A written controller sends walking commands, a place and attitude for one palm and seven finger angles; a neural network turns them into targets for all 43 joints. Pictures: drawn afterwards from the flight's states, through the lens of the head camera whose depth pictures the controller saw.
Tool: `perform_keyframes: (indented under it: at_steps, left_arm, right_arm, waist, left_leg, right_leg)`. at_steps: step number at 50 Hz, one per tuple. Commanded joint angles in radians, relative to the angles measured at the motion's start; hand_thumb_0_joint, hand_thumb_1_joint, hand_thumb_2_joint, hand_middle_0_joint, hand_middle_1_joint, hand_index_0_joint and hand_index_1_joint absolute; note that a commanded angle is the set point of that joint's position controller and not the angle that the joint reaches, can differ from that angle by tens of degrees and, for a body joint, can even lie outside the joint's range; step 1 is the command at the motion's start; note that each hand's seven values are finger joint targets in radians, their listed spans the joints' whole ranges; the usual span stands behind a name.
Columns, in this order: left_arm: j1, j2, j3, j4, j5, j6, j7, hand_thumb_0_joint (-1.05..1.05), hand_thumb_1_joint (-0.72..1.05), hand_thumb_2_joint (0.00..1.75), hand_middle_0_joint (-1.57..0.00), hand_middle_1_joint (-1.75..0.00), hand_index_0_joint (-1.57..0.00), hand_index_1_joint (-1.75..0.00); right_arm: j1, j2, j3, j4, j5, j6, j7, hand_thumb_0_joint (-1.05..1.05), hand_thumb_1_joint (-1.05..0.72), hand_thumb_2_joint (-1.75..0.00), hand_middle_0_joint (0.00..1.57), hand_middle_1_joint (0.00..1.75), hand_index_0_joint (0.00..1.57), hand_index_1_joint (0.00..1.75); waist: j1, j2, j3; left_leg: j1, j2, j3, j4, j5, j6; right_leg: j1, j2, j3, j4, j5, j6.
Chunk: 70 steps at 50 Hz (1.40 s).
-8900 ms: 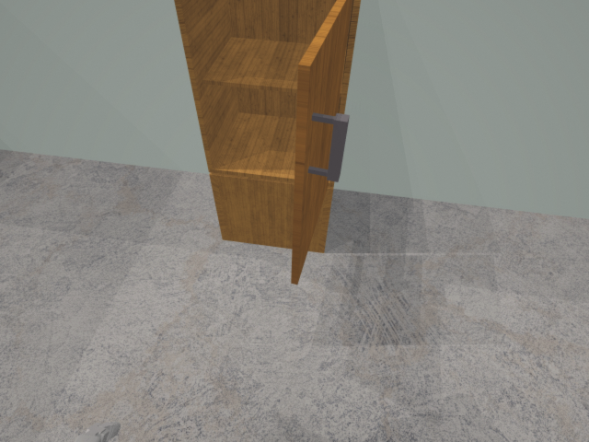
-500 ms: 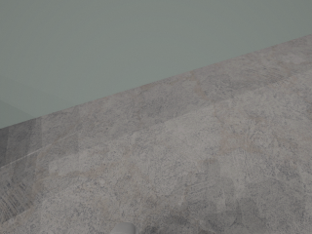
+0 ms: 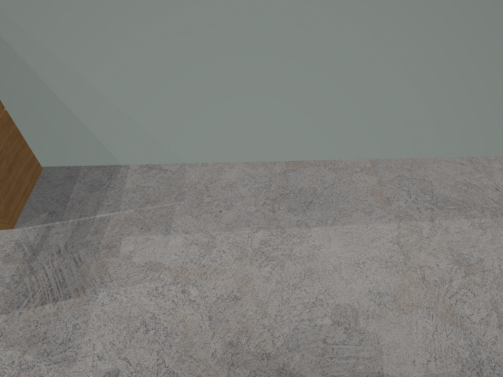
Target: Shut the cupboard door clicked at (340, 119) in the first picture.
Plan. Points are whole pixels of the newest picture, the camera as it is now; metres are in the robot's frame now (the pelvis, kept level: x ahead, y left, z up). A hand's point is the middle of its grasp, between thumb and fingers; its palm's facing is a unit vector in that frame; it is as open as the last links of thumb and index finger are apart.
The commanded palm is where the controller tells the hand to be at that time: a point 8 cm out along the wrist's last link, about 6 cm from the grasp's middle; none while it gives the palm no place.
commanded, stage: walk to a spot facing it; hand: left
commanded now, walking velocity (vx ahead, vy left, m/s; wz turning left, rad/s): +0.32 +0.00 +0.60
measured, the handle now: out of the picture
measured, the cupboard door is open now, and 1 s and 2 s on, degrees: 83 83 83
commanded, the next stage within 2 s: turn to face it in 1.76 s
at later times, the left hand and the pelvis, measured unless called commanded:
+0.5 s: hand out of the picture +0.05 +0.13 -0.16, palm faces +0.37 -0.90 -0.25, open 7.4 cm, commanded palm none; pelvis +0.12 -0.04 +0.00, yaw +20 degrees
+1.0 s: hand (98, 335) +0.22 +0.30 -0.18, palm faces +0.48 -0.86 -0.18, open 7.4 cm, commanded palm none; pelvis +0.27 +0.12 +0.00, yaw +25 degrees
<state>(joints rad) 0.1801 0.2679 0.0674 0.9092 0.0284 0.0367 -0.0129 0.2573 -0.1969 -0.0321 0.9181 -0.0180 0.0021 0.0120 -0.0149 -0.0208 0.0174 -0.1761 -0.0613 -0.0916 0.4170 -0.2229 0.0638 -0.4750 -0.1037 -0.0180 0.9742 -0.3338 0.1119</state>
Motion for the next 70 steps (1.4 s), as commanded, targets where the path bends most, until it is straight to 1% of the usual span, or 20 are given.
perform_keyframes:
  at_steps: [1, 5, 8, 9, 10, 11, 15, 18, 31, 34, 35, 36, 37, 40, 45, 61, 65, 66, 68, 70]
  left_arm:
    - [-0.145, 0.075, 0.021, -0.132, -0.006, -0.045, -0.005, 0.00, 0.90, 0.90, -0.20, -0.30, -0.20, -0.30]
    - [-0.141, 0.058, 0.017, -0.143, -0.010, -0.058, -0.008, 0.00, 0.90, 0.90, -0.20, -0.30, -0.20, -0.30]
    - [0.037, 0.070, 0.029, -0.086, -0.013, -0.073, -0.002, 0.00, 0.90, 0.90, -0.20, -0.30, -0.20, -0.30]
    - [0.140, 0.147, 0.047, -0.055, -0.007, -0.087, 0.009, 0.00, 0.90, 0.90, -0.20, -0.30, -0.20, -0.30]
    - [0.226, 0.261, 0.070, -0.044, 0.002, -0.088, 0.023, 0.00, 0.90, 0.90, -0.20, -0.30, -0.20, -0.30]
    - [0.222, 0.235, 0.061, -0.040, -0.015, -0.077, 0.029, 0.00, 0.90, 0.90, -0.20, -0.30, -0.20, -0.30]
    - [0.052, 0.080, 0.017, -0.042, -0.011, -0.099, 0.026, 0.00, 0.90, 0.90, -0.20, -0.30, -0.20, -0.30]
    - [0.126, 0.043, 0.002, -0.006, -0.009, -0.116, 0.024, 0.00, 0.90, 0.90, -0.20, -0.30, -0.20, -0.30]
    - [0.352, 0.058, -0.008, 0.131, 0.007, -0.124, 0.039, 0.00, 0.90, 0.90, -0.20, -0.30, -0.20, -0.30]
    - [0.334, 0.093, -0.004, 0.145, -0.001, -0.119, 0.037, 0.00, 0.90, 0.90, -0.20, -0.30, -0.20, -0.30]
    - [0.331, 0.062, -0.008, 0.141, -0.008, -0.119, 0.031, 0.00, 0.90, 0.90, -0.20, -0.30, -0.20, -0.30]
    - [0.355, -0.001, -0.016, 0.103, -0.020, -0.115, 0.015, 0.00, 0.90, 0.90, -0.20, -0.30, -0.20, -0.30]
    - [0.272, 0.019, -0.022, 0.068, -0.020, -0.111, 0.019, 0.00, 0.90, 0.90, -0.20, -0.30, -0.20, -0.30]
    - [0.174, -0.004, -0.015, 0.105, -0.015, -0.098, 0.019, 0.00, 0.90, 0.90, -0.20, -0.30, -0.20, -0.30]
    - [0.244, -0.064, -0.012, 0.143, 0.000, -0.053, 0.011, 0.00, 0.90, 0.90, -0.20, -0.30, -0.20, -0.30]
    - [-0.233, -0.054, -0.013, -0.041, -0.006, -0.059, -0.012, 0.00, 0.90, 0.90, -0.20, -0.30, -0.20, -0.30]
    - [-0.010, -0.015, -0.003, 0.020, -0.006, -0.081, -0.004, 0.00, 0.90, 0.90, -0.20, -0.30, -0.20, -0.30]
    - [0.145, 0.016, 0.011, 0.073, 0.000, -0.093, 0.000, 0.00, 0.90, 0.90, -0.20, -0.30, -0.20, -0.30]
    - [0.373, 0.191, 0.051, 0.139, -0.009, -0.106, 0.014, 0.00, 0.90, 0.90, -0.20, -0.30, -0.20, -0.30]
    - [0.229, 0.128, 0.037, 0.112, -0.023, -0.093, 0.023, 0.00, 0.90, 0.90, -0.20, -0.30, -0.20, -0.30]
  right_arm:
    - [0.067, -0.232, -0.074, -0.037, -0.006, -0.022, -0.017, 0.00, -0.90, -0.90, 0.20, 0.30, 0.20, 0.30]
    - [0.060, -0.226, -0.074, -0.024, -0.010, -0.021, -0.018, 0.00, -0.90, -0.90, 0.20, 0.30, 0.20, 0.30]
    - [0.001, -0.201, -0.070, -0.026, -0.002, -0.020, -0.020, 0.00, -0.90, -0.90, 0.20, 0.30, 0.20, 0.30]
    - [0.015, -0.142, -0.058, -0.031, 0.007, -0.027, -0.016, 0.00, -0.90, -0.90, 0.20, 0.30, 0.20, 0.30]
    - [0.022, -0.085, -0.047, -0.059, 0.012, -0.034, -0.013, 0.00, -0.90, -0.90, 0.20, 0.30, 0.20, 0.30]
    - [-0.035, -0.160, -0.067, -0.069, -0.007, -0.033, -0.006, 0.00, -0.90, -0.90, 0.20, 0.30, 0.20, 0.30]
    - [0.025, -0.114, -0.073, 0.004, -0.018, -0.006, 0.030, 0.00, -0.90, -0.90, 0.20, 0.30, 0.20, 0.30]
    - [0.024, -0.074, -0.064, 0.010, -0.013, 0.008, 0.039, 0.00, -0.90, -0.90, 0.20, 0.30, 0.20, 0.30]
    - [-0.284, -0.029, -0.018, -0.078, -0.008, -0.017, 0.055, 0.00, -0.90, -0.90, 0.20, 0.30, 0.20, 0.30]
    - [-0.067, -0.077, -0.030, -0.015, -0.014, -0.039, 0.031, 0.00, -0.90, -0.90, 0.20, 0.30, 0.20, 0.30]
    - [0.105, -0.167, -0.053, 0.028, -0.019, -0.043, 0.018, 0.00, -0.90, -0.90, 0.20, 0.30, 0.20, 0.30]
    - [0.228, -0.306, -0.088, 0.056, -0.019, -0.051, 0.002, 0.00, -0.90, -0.90, 0.20, 0.30, 0.20, 0.30]
    - [0.278, -0.330, -0.090, 0.075, 0.007, -0.044, -0.015, 0.00, -0.90, -0.90, 0.20, 0.30, 0.20, 0.30]
    - [0.040, -0.189, -0.057, 0.031, 0.008, -0.064, -0.031, 0.00, -0.90, -0.90, 0.20, 0.30, 0.20, 0.30]
    - [0.015, -0.083, -0.022, 0.070, 0.010, -0.086, -0.030, 0.00, -0.90, -0.90, 0.20, 0.30, 0.20, 0.30]
    - [0.276, -0.090, -0.025, 0.174, -0.012, -0.086, -0.045, 0.00, -0.90, -0.90, 0.20, 0.30, 0.20, 0.30]
    - [0.265, -0.125, -0.026, 0.193, -0.005, -0.083, -0.046, 0.00, -0.90, -0.90, 0.20, 0.30, 0.20, 0.30]
    - [0.237, -0.123, -0.026, 0.187, 0.004, -0.085, -0.043, 0.00, -0.90, -0.90, 0.20, 0.30, 0.20, 0.30]
    - [0.266, -0.051, -0.019, 0.147, 0.020, -0.094, -0.032, 0.00, -0.90, -0.90, 0.20, 0.30, 0.20, 0.30]
    - [0.136, -0.052, -0.030, 0.129, 0.020, -0.084, -0.030, 0.00, -0.90, -0.90, 0.20, 0.30, 0.20, 0.30]
  waist:
    - [-0.046, 0.166, 0.044]
    - [-0.031, 0.171, 0.024]
    - [0.069, 0.098, -0.030]
    - [0.110, -0.075, -0.089]
    - [0.145, -0.355, -0.144]
    - [0.134, -0.215, -0.067]
    - [0.012, -0.137, 0.087]
    - [0.011, -0.146, 0.106]
    - [0.082, -0.121, 0.126]
    - [-0.024, -0.113, -0.031]
    - [-0.104, 0.018, -0.169]
    - [-0.135, 0.316, -0.305]
    - [-0.155, 0.236, -0.352]
    - [-0.049, 0.017, -0.086]
    - [0.042, 0.138, 0.030]
    - [-0.054, 0.096, 0.160]
    - [0.054, 0.060, 0.018]
    - [0.123, 0.047, -0.069]
    - [0.151, -0.204, -0.290]
    - [0.123, 0.005, -0.095]
  left_leg:
    - [0.051, 0.266, -0.380, -0.207, -0.205, 0.137]
    - [-0.006, 0.233, -0.397, -0.152, -0.119, 0.126]
    - [-0.236, 0.149, -0.322, 0.022, -0.091, 0.067]
    - [-0.437, 0.069, -0.224, 0.192, -0.227, 0.010]
    - [-0.609, -0.038, -0.014, 0.526, -0.379, -0.060]
    - [-0.608, 0.047, -0.022, 0.662, -0.343, -0.057]
    - [-0.501, 0.143, 0.036, 0.795, -0.072, -0.073]
    - [-0.517, 0.136, 0.076, 0.803, 0.041, -0.095]
    - [-0.413, 0.135, 0.209, 0.285, 0.003, -0.046]
    - [-0.036, 0.039, 0.267, 0.137, -0.027, 0.004]
    - [0.281, 0.121, 0.167, 0.086, 0.038, 0.029]
    - [0.570, 0.442, -0.303, 0.041, 0.183, 0.136]
    - [0.620, 0.507, -0.404, -0.046, 0.351, 0.181]
    - [0.209, 0.438, -0.144, -0.086, 0.395, 0.127]
    - [0.000, 0.303, 0.036, -0.217, 0.316, 0.076]
    - [0.258, 0.342, 0.068, -0.189, 0.533, 0.094]
    - [0.226, 0.310, 0.128, 0.096, 0.914, 0.055]
    - [0.104, 0.270, 0.160, 0.274, 0.829, 0.020]
    - [-0.353, 0.045, 0.198, 0.876, -0.318, -0.061]
    - [-0.421, 0.150, 0.079, 0.972, -0.228, -0.028]
  right_leg:
    - [-0.133, 0.010, 0.019, -0.124, -0.024, -0.008]
    - [0.022, 0.058, -0.006, -0.300, -0.036, -0.019]
    - [0.426, 0.080, -0.016, -0.540, 0.078, -0.032]
    - [0.690, -0.084, 0.147, -0.664, -0.040, -0.067]
    - [0.796, -0.407, 0.524, -0.788, -0.274, -0.164]
    - [0.616, -0.442, 0.529, -0.842, -0.379, -0.201]
    - [0.305, -0.279, 0.171, -0.852, -0.225, -0.143]
    - [0.324, -0.209, -0.018, -0.834, 0.027, -0.123]
    - [0.513, -0.261, -0.177, -0.728, 0.501, -0.179]
    - [0.474, -0.236, -0.253, -0.382, 0.821, -0.149]
    - [0.299, -0.195, -0.260, -0.115, 0.597, -0.111]
    - [-0.072, -0.013, -0.243, 0.220, -0.149, -0.048]
    - [-0.175, 0.008, -0.087, 0.349, -0.245, -0.067]
    - [-0.154, -0.095, -0.015, 0.380, -0.056, -0.069]
    - [-0.054, -0.075, -0.028, 0.214, 0.096, -0.054]
    - [-0.185, 0.002, -0.079, -0.267, 0.165, -0.107]
    - [0.196, 0.105, -0.147, -0.423, 0.134, -0.160]
    - [0.441, 0.084, -0.117, -0.465, 0.209, -0.179]
    - [0.844, -0.389, 0.500, -0.583, 0.477, -0.387]
    - [0.582, -0.351, 0.394, -0.686, 0.201, -0.369]
